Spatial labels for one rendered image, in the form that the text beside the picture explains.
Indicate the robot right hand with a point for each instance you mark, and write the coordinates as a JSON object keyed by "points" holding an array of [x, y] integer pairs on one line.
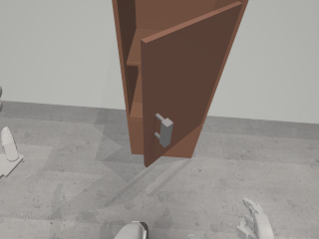
{"points": [[259, 226]]}

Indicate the cupboard door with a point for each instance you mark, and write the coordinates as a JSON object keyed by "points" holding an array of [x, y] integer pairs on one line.
{"points": [[180, 66]]}

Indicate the handle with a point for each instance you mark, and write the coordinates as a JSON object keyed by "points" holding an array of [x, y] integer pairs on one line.
{"points": [[165, 130]]}

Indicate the left robot shin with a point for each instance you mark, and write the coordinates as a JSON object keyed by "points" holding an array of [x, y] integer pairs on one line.
{"points": [[137, 222]]}

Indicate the robot left thigh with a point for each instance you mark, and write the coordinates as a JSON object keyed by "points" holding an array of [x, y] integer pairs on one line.
{"points": [[132, 231]]}

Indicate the robot left hand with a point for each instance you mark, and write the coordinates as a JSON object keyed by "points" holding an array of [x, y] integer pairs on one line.
{"points": [[12, 158]]}

